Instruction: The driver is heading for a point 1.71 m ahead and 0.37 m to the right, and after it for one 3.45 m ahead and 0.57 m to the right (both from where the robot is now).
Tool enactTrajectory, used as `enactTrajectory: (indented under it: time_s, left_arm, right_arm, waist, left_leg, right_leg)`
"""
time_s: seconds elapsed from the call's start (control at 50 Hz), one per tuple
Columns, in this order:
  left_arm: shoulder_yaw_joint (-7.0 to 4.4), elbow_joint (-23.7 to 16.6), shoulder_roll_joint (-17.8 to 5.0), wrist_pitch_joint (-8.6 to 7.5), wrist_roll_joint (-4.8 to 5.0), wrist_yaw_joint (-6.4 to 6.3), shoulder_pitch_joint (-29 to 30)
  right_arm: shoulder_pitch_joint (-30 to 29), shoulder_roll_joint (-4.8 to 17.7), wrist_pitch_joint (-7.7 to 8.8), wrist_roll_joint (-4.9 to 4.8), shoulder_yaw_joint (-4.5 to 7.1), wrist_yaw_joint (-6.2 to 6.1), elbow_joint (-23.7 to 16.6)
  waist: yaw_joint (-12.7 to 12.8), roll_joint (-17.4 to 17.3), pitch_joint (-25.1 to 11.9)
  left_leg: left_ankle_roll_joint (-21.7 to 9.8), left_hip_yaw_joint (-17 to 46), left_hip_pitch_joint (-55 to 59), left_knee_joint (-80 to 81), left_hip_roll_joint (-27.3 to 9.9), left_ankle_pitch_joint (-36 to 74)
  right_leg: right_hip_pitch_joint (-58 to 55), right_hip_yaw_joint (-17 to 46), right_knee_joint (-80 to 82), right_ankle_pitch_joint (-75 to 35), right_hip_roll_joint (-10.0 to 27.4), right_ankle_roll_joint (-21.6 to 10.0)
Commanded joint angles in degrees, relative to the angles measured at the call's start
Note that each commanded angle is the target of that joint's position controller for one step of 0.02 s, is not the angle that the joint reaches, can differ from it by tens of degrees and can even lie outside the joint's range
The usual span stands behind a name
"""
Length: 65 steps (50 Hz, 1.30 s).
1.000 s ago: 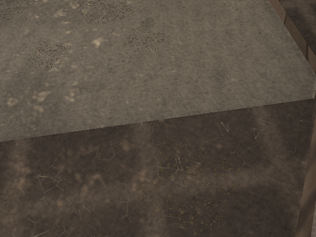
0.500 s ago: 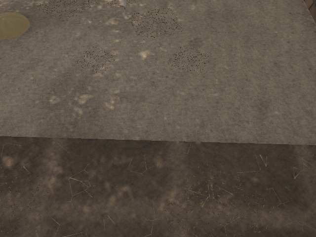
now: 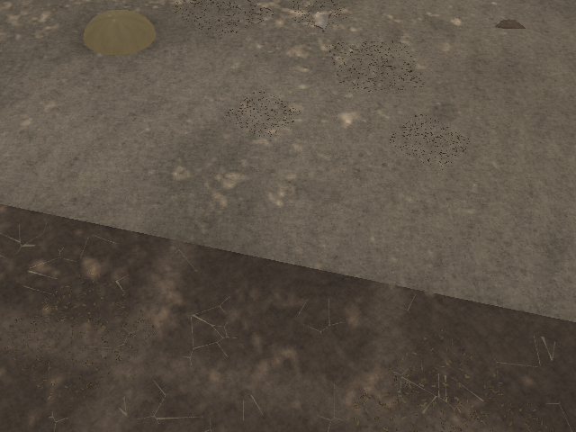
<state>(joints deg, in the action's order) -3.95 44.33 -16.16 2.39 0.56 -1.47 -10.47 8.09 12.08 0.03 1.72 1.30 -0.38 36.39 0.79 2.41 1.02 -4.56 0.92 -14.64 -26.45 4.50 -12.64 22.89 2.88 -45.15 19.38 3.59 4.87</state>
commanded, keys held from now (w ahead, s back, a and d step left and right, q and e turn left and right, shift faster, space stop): e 0.10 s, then w+e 0.52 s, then w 0.14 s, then w+q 0.24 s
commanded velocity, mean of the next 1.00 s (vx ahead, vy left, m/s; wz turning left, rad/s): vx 0.33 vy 0.00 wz -0.32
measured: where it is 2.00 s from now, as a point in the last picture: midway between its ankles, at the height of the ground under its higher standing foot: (362, 270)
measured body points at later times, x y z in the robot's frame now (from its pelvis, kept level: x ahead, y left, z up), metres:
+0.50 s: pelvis +0.08 -0.02 +0.00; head +0.11 -0.04 +0.45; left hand +0.17 +0.26 -0.11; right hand +0.24 -0.32 -0.07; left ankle +0.23 +0.09 -0.71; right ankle -0.04 -0.13 -0.74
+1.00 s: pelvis +0.33 -0.09 -0.01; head +0.34 -0.10 +0.44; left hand +0.63 -0.02 -0.07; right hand +0.20 -0.29 -0.15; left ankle +0.24 +0.08 -0.74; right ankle +0.41 -0.26 -0.73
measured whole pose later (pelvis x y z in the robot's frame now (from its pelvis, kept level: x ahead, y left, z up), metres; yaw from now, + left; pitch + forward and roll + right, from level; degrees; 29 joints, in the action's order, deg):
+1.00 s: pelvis +0.33 -0.09 -0.01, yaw -22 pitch +4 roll +2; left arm 1.3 37.2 -12.2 -4.2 -3.8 3.8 -0.8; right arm 28.4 11.1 6.0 3.6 0.3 4.6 49.6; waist -6.8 1.6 -2.7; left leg -0.5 -0.5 1.1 -16.4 0.9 -21.4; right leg 33.2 0.8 -32.8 1.7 2.8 -3.4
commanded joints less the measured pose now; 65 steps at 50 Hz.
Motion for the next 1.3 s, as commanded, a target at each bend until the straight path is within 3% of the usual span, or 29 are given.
enactTrajectory:
  time_s: [0.02,0.1,0.18,0.2,0.22,0.24,0.28,0.32,0.42,0.48,0.54,0.56,0.58,0.6,0.62,0.64,0.66,0.68,0.76,0.9,1.0,1.02,1.04,1.06,1.08,1.1,1.14,1.18,1.3]
  left_arm:
    - [-1.27,-4.7,-6.8,-0.84,0.43,-0.03,3.4]
    - [-1.08,-4.3,-5.9,-1.19,0.60,0.22,0.9]
    - [-1.12,-1.8,-5.7,-1.34,0.91,1.00,-5.0]
    - [-1.65,-0.5,-7.6,-1.71,0.84,0.73,-9.8]
    - [-3.33,0.8,-13.0,-2.63,0.95,0.74,-14.2]
    - [-2.87,-0.4,-12.1,-4.05,-0.14,0.97,-14.4]
    - [-1.98,-1.7,-9.4,-5.83,-0.25,0.47,-10.3]
    - [-1.55,-2.2,-8.3,-5.66,0.95,0.01,-9.7]
    - [-2.28,-3.5,-10.3,-4.63,0.64,-0.51,-10.7]
    - [-2.76,-4.1,-11.2,-4.58,1.17,-0.07,-11.3]
    - [-2.39,-5.1,-9.5,-4.65,1.14,0.26,-9.3]
    - [-1.77,-5.7,-7.3,-4.83,0.71,0.45,-8.8]
    - [-0.24,-7.2,-2.4,-4.90,-0.83,0.69,-9.2]
    - [0.40,-10.3,-0.3,-5.68,1.80,0.29,-14.1]
    - [-1.14,-8.1,-6.6,-5.63,3.00,0.19,-13.8]
    - [-1.68,-8.2,-8.5,-5.44,2.40,0.45,-9.3]
    - [1.14,-5.2,-1.4,-8.72,-6.75,3.31,-6.8]
    - [1.76,-6.0,2.1,-9.33,-7.74,3.98,-5.3]
    - [1.03,-6.5,-1.3,-8.51,-4.87,5.87,-0.1]
    - [3.75,-9.4,0.1,-6.49,-4.79,6.02,7.4]
    - [2.97,-11.6,-2.7,-7.96,-3.49,4.30,12.4]
    - [1.94,-10.8,-5.1,-8.63,-2.73,3.83,8.0]
    - [0.94,-8.6,-8.4,-9.12,-3.11,3.34,-2.8]
    - [0.96,-5.7,-9.8,-8.49,-2.80,2.75,-17.6]
    - [1.17,-2.5,-6.7,-8.42,-4.42,1.98,-25.3]
    - [0.88,-1.6,-7.0,-8.99,-3.50,1.76,-19.6]
    - [3.24,-1.7,0.2,-8.73,-2.33,1.11,-12.2]
    - [3.94,-2.8,3.1,-8.82,-3.07,0.66,-7.0]
    - [2.41,-0.6,-1.1,-9.86,-5.91,0.97,-7.1]
  right_arm:
    - [-0.1,11.2,0.28,-0.15,3.35,-0.23,-2.1]
    - [-0.8,12.0,-0.51,-1.26,4.00,-1.02,-1.6]
    - [-1.8,11.4,-0.69,-2.40,4.45,-1.55,-1.7]
    - [-4.8,8.7,-0.12,-1.78,3.81,-1.27,-3.1]
    - [-8.6,6.3,1.10,-2.00,3.39,-0.84,-5.8]
    - [-12.2,8.8,2.62,-2.55,3.95,-0.37,-6.8]
    - [-8.7,10.0,4.39,-3.37,4.62,1.03,-5.0]
    - [-9.4,10.0,5.37,-1.88,4.77,1.65,-4.7]
    - [-11.8,6.6,6.07,-2.32,3.53,2.77,-4.9]
    - [-10.7,8.8,6.22,-3.21,4.18,2.77,-5.2]
    - [-2.8,11.4,6.55,-3.53,5.57,2.02,-3.5]
    - [3.2,12.9,6.75,-3.41,6.41,1.39,-2.5]
    - [13.2,16.9,6.79,-2.40,7.27,0.70,-1.4]
    - [15.5,21.5,6.38,-0.48,7.76,1.55,-0.3]
    - [11.6,15.8,6.60,-0.85,6.30,1.85,-1.0]
    - [9.1,12.4,6.48,-1.62,5.30,1.65,-0.8]
    - [9.6,-0.7,8.21,1.07,-0.35,1.01,-1.0]
    - [11.0,-1.2,8.32,1.14,-0.85,0.61,0.4]
    - [10.6,4.4,7.66,1.25,0.71,0.10,1.1]
    - [12.9,6.9,7.31,1.95,0.92,4.98,6.3]
    - [18.6,9.0,6.55,1.84,1.35,4.77,11.1]
    - [17.3,9.6,6.78,2.38,1.51,4.55,11.0]
    - [18.2,5.3,7.50,2.91,0.17,4.38,10.2]
    - [26.2,-1.4,8.45,3.91,-2.24,4.76,8.4]
    - [14.6,3.7,8.47,1.74,-0.46,5.76,8.4]
    - [9.7,4.3,8.69,0.61,0.30,5.00,7.8]
    - [9.6,3.7,8.20,2.37,0.01,3.20,8.4]
    - [8.0,1.2,7.05,3.38,-0.82,3.73,8.0]
    - [0.3,0.7,5.29,1.40,-1.62,6.82,7.3]
  waist:
    - [-2.5,-10.0,-1.6]
    - [-1.4,-8.4,-2.6]
    - [0.8,-6.2,-3.2]
    - [2.3,-0.4,-2.4]
    - [3.3,11.9,0.1]
    - [6.0,11.6,3.2]
    - [2.3,6.2,3.5]
    - [2.3,3.2,2.5]
    - [3.5,4.9,2.4]
    - [2.9,6.5,2.3]
    - [-2.0,6.5,0.5]
    - [-5.1,5.5,-2.6]
    - [-8.5,-4.2,-12.0]
    - [-4.5,-25.7,-15.9]
    - [-4.1,-18.0,-9.4]
    - [-4.1,-12.2,-3.2]
    - [-3.7,-11.7,1.0]
    - [-2.7,-10.2,0.3]
    - [-2.2,-8.0,-1.9]
    - [-2.0,-5.6,0.3]
    - [-2.6,-6.2,0.2]
    - [0.1,-5.7,-3.1]
    - [3.9,0.9,-14.4]
    - [5.7,14.4,-32.1]
    - [11.1,7.4,-19.7]
    - [8.6,6.1,-6.2]
    - [2.8,2.9,-5.7]
    - [-0.7,1.6,-5.4]
    - [-0.9,-0.5,-1.3]
  left_leg:
    - [-8.4,13.5,3.4,9.0,-17.1,5.4]
    - [-9.4,14.0,8.1,5.2,-19.4,17.1]
    - [-4.8,9.5,-0.3,4.3,-15.7,-15.3]
    - [-1.7,4.3,-9.1,-4.9,-11.7,-18.4]
    - [3.5,-7.0,-21.9,-19.1,-0.3,-17.9]
    - [3.8,-0.2,-31.1,-28.1,-0.5,-23.6]
    - [3.3,3.6,-34.3,-31.8,-4.5,-15.7]
    - [4.4,2.7,-33.1,-27.1,-5.9,-7.6]
    - [7.2,-0.7,-17.5,-11.2,-2.8,3.0]
    - [7.3,0.0,-8.7,-6.2,-2.5,5.0]
    - [5.4,0.1,2.6,-2.2,-2.9,4.8]
    - [3.7,1.6,11.0,-1.1,-4.8,3.5]
    - [0.0,13.8,24.3,0.8,-16.4,-4.0]
    - [-7.8,44.2,31.6,12.5,-27.8,-22.8]
    - [-8.0,45.0,26.0,15.1,-27.9,-30.7]
    - [-6.7,35.2,20.0,14.3,-25.8,-24.6]
    - [-8.0,27.8,12.9,13.6,-21.5,-24.8]
    - [-7.0,22.1,11.4,14.4,-19.9,-18.1]
    - [-8.3,13.4,10.5,19.0,-18.5,-4.4]
    - [-10.4,6.1,1.5,18.5,-16.4,11.1]
    - [-7.8,8.3,9.4,9.9,-17.5,20.8]
    - [-5.1,6.4,4.8,3.9,-14.8,27.1]
    - [-0.3,2.0,-4.5,-12.4,-8.4,22.4]
    - [3.5,0.1,-22.8,-30.8,1.4,-12.5]
    - [1.8,4.8,-34.6,-43.9,-0.5,-17.6]
    - [-0.1,5.1,-38.3,-48.4,-4.7,-11.2]
    - [-1.1,4.2,-30.8,-45.8,-9.7,-4.6]
    - [-0.4,4.1,-25.4,-42.6,-11.4,-4.3]
    - [0.9,0.4,-25.2,-22.5,-11.3,12.2]
  right_leg:
    - [-1.0,-0.8,3.8,3.4,-0.1,-0.7]
    - [-0.8,-2.3,7.0,3.5,-1.2,-2.3]
    - [-11.4,-3.6,16.6,1.8,-2.4,-9.5]
    - [-17.0,5.3,20.7,6.5,3.0,-13.6]
    - [-20.5,26.2,28.9,17.0,12.4,-21.2]
    - [-23.5,37.4,35.7,16.5,17.0,-24.6]
    - [-26.0,30.4,34.3,10.6,14.1,-21.6]
    - [-27.4,24.0,33.8,0.7,11.0,-19.3]
    - [-16.0,14.8,33.0,-6.1,5.3,-16.7]
    - [-10.8,17.3,31.9,-2.7,6.2,-15.7]
    - [-8.0,18.8,25.8,-4.2,5.0,-13.0]
    - [-4.9,16.8,17.8,-7.4,2.0,-11.2]
    - [1.3,10.8,-1.8,-0.1,-2.8,-8.6]
    - [17.0,6.5,-19.4,16.3,-8.2,-6.3]
    - [22.0,8.6,-27.9,11.7,-3.9,-6.0]
    - [22.8,7.0,-28.7,6.2,-2.0,-6.4]
    - [25.7,4.6,-34.0,-1.0,-3.0,-7.9]
    - [25.6,4.6,-30.8,-4.7,-1.6,-9.1]
    - [24.1,3.4,-19.7,-7.7,-0.3,-7.3]
    - [10.2,-1.4,5.1,-20.2,0.2,-6.1]
    - [0.9,-4.8,15.5,-19.3,-2.7,-10.4]
    - [-10.2,-4.9,13.3,-21.0,-3.1,-12.4]
    - [-30.8,0.5,8.4,-29.9,3.5,-19.4]
    - [-59.2,28.6,17.5,-22.5,21.4,-32.9]
    - [-51.0,35.8,26.0,-6.4,20.1,-25.6]
    - [-36.1,27.2,28.7,4.0,18.7,-20.4]
    - [-22.9,17.1,31.6,-4.3,16.8,-19.5]
    - [-17.1,10.3,35.2,-14.0,15.9,-19.4]
    - [-15.1,-7.9,40.8,-25.8,12.1,-17.7]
